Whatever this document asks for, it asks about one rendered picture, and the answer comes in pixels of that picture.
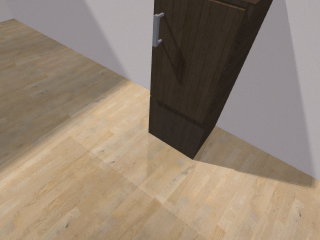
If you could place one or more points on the cupboard door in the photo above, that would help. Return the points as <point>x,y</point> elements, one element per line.
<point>197,38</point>

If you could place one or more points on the handle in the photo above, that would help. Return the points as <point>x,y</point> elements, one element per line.
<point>156,25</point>

